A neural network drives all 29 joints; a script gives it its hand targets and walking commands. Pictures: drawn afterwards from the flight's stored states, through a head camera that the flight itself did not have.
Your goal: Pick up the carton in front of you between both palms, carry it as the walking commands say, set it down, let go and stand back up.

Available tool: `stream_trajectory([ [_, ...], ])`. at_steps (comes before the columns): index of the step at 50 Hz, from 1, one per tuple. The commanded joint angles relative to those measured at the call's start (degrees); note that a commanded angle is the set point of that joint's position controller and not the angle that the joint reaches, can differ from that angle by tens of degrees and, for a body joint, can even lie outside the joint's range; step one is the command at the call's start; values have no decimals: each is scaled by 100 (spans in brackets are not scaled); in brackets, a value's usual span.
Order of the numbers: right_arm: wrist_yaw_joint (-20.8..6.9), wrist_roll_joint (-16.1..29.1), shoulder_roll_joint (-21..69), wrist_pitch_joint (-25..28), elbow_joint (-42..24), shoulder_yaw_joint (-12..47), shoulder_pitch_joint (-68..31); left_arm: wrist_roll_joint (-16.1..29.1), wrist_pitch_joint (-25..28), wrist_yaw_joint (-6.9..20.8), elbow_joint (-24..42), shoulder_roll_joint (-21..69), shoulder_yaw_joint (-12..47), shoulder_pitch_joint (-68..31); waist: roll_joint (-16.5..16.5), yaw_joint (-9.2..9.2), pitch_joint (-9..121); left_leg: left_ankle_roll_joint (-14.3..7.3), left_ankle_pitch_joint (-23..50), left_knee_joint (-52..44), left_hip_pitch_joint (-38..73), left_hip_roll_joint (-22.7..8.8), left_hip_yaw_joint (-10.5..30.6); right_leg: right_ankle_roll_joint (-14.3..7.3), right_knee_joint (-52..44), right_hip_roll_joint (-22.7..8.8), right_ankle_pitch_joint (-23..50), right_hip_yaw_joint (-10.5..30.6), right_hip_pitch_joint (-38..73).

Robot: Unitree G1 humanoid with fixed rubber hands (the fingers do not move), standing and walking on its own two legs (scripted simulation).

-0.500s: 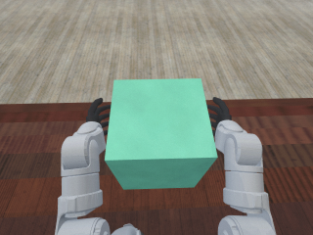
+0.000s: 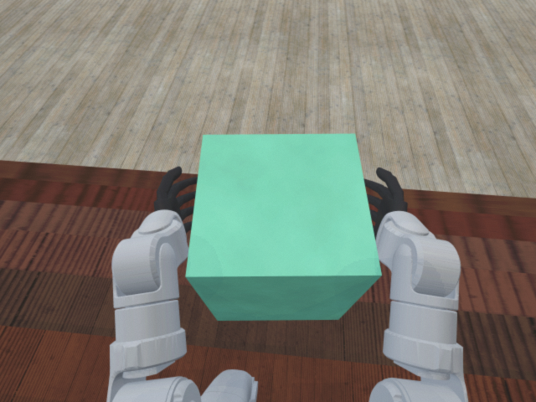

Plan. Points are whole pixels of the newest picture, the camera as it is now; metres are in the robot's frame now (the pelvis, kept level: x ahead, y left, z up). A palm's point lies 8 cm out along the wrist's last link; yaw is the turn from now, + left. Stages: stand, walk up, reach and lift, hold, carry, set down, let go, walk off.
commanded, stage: carry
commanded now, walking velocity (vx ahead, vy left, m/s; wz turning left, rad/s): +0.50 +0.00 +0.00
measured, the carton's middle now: (278, 237) +0.34 +0.04 +0.02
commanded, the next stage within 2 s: none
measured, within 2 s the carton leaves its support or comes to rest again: neither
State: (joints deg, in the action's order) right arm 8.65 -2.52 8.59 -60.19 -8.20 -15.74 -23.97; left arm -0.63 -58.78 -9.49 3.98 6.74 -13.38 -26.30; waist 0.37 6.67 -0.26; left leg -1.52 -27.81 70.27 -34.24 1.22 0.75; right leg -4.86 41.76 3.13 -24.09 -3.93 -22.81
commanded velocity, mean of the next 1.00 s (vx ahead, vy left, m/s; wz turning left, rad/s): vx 0.50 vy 0.00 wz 0.00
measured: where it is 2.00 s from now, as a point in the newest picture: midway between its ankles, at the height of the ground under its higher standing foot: (281, 194)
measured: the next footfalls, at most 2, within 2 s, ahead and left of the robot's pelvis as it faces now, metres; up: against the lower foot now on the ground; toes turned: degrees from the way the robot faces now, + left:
left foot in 0.24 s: +0.28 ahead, +0.08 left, -0.14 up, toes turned +2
right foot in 0.60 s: +0.56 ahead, -0.02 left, -0.28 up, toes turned -1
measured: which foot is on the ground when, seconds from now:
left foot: up 0.00-0.22, down 0.24-0.62, up 0.64-0.96, down 0.98-1.00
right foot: down 0.00-0.24, up 0.26-0.58, down 0.60-0.98, up 1.00-1.00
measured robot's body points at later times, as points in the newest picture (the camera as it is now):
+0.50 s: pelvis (270, 289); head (272, 96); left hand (233, 143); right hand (354, 155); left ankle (258, 381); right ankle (303, 318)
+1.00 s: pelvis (276, 195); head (281, 73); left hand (242, 102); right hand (325, 112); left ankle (266, 261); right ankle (291, 302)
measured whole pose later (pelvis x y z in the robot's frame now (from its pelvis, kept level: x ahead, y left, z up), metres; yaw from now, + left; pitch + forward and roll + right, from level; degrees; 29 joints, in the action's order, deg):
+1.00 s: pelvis +0.74 +0.06 -0.40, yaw +0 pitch +1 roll -1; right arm 9.8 -3.5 8.3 -47.4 -0.8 -12.6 -19.6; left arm 3.4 -47.7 -9.8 -4.6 3.1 -10.9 -24.2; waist -1.5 -0.3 1.9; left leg -5.9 2.5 36.2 -27.3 2.5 -6.8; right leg -4.3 89.9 3.9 -39.4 -3.9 -21.0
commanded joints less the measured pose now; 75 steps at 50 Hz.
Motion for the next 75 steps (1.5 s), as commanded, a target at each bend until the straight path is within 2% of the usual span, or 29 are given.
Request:
stream_trajectory([
  [1, -20, 566, 3990, 191, -310, 3412, -3248, 1931, 66, 554, 1054, 4928, 4363, -4111, 208, -33, 2495, 49, 954, -445, -1107, -211, 28, -1049, -712, -1780, 4196, 2400, 2788],
  [8, 148, 309, 3272, 188, -22, 3181, -2921, 1711, 83, 409, 226, 4404, 3939, -3385, 679, -97, 1860, -27, 5486, -4058, 2084, 254, -753, -426, 340, -545, 815, 661, 186],
  [11, 120, 445, 3142, 43, 172, 3138, -3015, 1209, -15, 255, -248, 4164, 3442, -3137, 323, -1562, 2444, -422, 4965, -3935, 3943, -33, -751, 53, 3274, -884, 3442, 134, -3],
  [12, 91, 505, 3105, 2, 319, 3136, -2975, 956, -87, 161, -387, 3997, 3199, -3131, -813, -1994, 1947, -636, 4521, -4691, 4054, -285, -522, 185, 5322, -303, 1513, -93, -663],
  [13, 74, 643, 3016, -66, 588, 3082, -2997, 638, -181, 36, -640, 3727, 2811, -3107, -1161, -1831, 1304, -542, 5710, -4052, 4171, -785, -114, 219, 6522, 362, -1829, -114, -2017],
  [14, 149, 848, 2945, -62, 738, 3154, -3346, 392, -306, -78, -812, 3326, 2472, -2932, -1538, -996, 1357, -761, 7564, -3399, 4587, -1418, 1497, 199, 5767, 157, -1246, 457, -2853],
  [18, 70, 1750, 4115, 91, 565, 3666, -4519, 120, -193, -211, -781, 3472, 1990, -2928, 124, -917, 1869, -1752, 3923, -3642, 2969, -2034, 3001, 397, 3068, -638, 222, 990, -2705],
  [27, -172, 1907, 4850, 853, 395, 4128, -3963, 701, 672, 113, 133, 4498, 3184, -3388, -677, -1315, 2014, -894, 2281, -1666, 1538, -219, 299, 88, -890, 111, 4667, -416, 378],
  [30, -85, 1541, 4453, 953, 336, 4001, -3294, 661, 773, 77, 236, 4155, 3286, -2792, 190, 234, 2759, -218, 4459, 1756, 831, -388, -402, -362, -1133, 13, 4293, -455, 2886],
  [31, -26, 1338, 4262, 951, 268, 3904, -3281, 647, 752, 85, 185, 4014, 3289, -2486, 890, 586, 2236, -61, 580, 3498, -70, 231, -657, -663, -1565, -655, 4603, 347, 3091],
  [32, -3, 1199, 4028, 908, 406, 3684, -2963, 716, 767, 16, -24, 3815, 3398, -2413, 1525, -45, 2939, 41, -1253, 3638, -1951, 477, 160, -1305, -226, -1668, 5949, 2549, 4988],
  [34, 102, 770, 3502, 929, 467, 3187, -2351, 1185, 788, 37, 134, 4145, 3904, -2540, 390, -12, 2948, -45, -542, 2274, -2561, -23, 640, -1701, -369, -2058, 3721, 3733, 4283],
  [37, 117, 404, 3530, 1067, 739, 2788, -2166, 1721, 855, 247, 307, 4740, 4281, -3273, -496, -117, 2592, 0, 121, 2, -1907, -240, 449, -1616, -153, -1811, 4210, 3404, 2764],
  [40, 17, 426, 3810, 1300, 530, 2956, -2593, 2021, 1056, 426, 264, 5079, 4442, -3621, 280, -80, 2613, -99, 1444, -46, -1327, -183, -25, -1250, 192, -1512, 4613, 2921, 2200],
  [45, 70, 522, 3583, 1481, 213, 3274, -2643, 1893, 1242, 398, -63, 4785, 4197, -3105, 466, 33, 2030, -56, 5072, -3695, 1830, 330, -820, -622, 1078, -311, 1537, 948, -32],
  [46, 99, 511, 3469, 1468, 166, 3304, -2617, 1747, 1248, 354, -178, 4628, 4088, -2848, 1052, -413, 2376, -226, 5546, -2939, 2853, 311, -991, -411, 1867, -548, 2026, 558, -322],
  [48, 159, 496, 3244, 1379, 222, 3377, -2326, 1432, 1188, 240, -333, 4326, 3810, -2482, -66, -1623, 2640, -517, 4500, -3667, 4334, 118, -849, 0, 4207, -519, 3093, 82, -786],
  [49, 140, 520, 3145, 1290, 325, 3354, -2273, 1187, 1140, 129, -444, 4212, 3562, -2401, -667, -1832, 1910, -785, 4571, -4349, 4170, -439, -172, 200, 6096, 184, -79, -69, -1469],
  [50, 186, 664, 3065, 1214, 550, 3416, -2177, 863, 1029, 19, -579, 3824, 3231, -2128, -931, -1380, 2258, -994, 6809, -2935, 5297, -1226, 1151, 236, 6641, 458, -1700, 458, -2753],
  [51, 261, 873, 2942, 1186, 524, 3565, -2338, 543, 976, -92, -756, 3557, 2852, -1379, -1098, -1144, 3137, -2028, 3897, -3302, 6087, -2418, 3133, 310, 6588, 181, -1191, 1003, -3737],
  [52, 241, 1129, 3406, 1223, 575, 3780, -2378, 242, 955, -201, -528, 3133, 2486, -1582, -397, -1270, 2631, -2041, 2727, -3757, 4721, -2143, 3999, 245, 5728, -198, -1125, 1033, -3390],
  [55, 77, 1693, 3973, 1170, 564, 4131, -3195, 105, 1024, -210, -910, 3369, 2244, -1688, 521, -974, 2202, -1674, 3511, -3140, 3214, -1811, 2991, 330, 3636, -492, 24, 1124, -3047],
  [63, -164, 1898, 4551, 1534, 758, 4117, -3315, 555, 1456, 2, -193, 4188, 3100, -2771, -281, -1298, 1834, -865, 1887, -2166, 1401, -187, 545, 207, -600, -44, 4605, -184, -353],
  [66, -38, 1596, 4169, 1579, 849, 3928, -2717, 633, 1455, -63, 68, 3853, 3220, -2664, -828, -601, 2415, -547, 3299, -612, 1118, -500, -97, -4, -38, 212, 4533, -680, 1450],
  [68, 102, 1218, 3748, 1534, 761, 3597, -2631, 697, 1358, -56, -26, 3686, 3263, -2252, 455, 695, 2309, -123, 2911, 2952, 90, -209, -639, -594, -1180, -245, 3899, -195, 2853],
  [69, 177, 1019, 3508, 1433, 827, 3436, -2542, 709, 1290, -95, -329, 3494, 3221, -2030, 1252, 627, 2011, -3, -1182, 3814, -1376, 653, -624, -821, -480, -776, 5528, 1057, 3671],
  [70, 244, 799, 3172, 1341, 979, 3141, -2084, 805, 1226, -163, -404, 3329, 3316, -1948, 1101, -12, 2256, 9, -942, 3103, -2152, 378, 162, -1283, -278, -1520, 6233, 2793, 4124],
  [72, 364, 464, 2773, 1293, 1087, 2550, -1823, 1222, 1127, -157, -309, 3623, 3677, -2422, 160, -5, 2379, -70, -481, 1992, -2859, -88, 719, -1637, -43, -1985, 4234, 3748, 3826],
  [75, 301, 258, 3104, 1340, 1186, 2355, -2181, 1745, 1100, 107, -229, 4432, 4027, -3401, -246, -244, 2057, 65, 423, -173, -1281, -297, 417, -1773, -544, -2048, 3706, 3691, 1493],
])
